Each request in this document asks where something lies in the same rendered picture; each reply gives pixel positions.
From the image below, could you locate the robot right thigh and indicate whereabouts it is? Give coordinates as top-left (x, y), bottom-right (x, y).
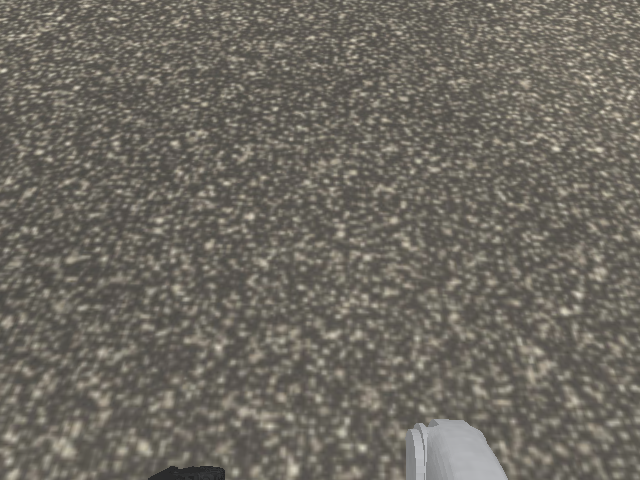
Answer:
top-left (405, 419), bottom-right (508, 480)

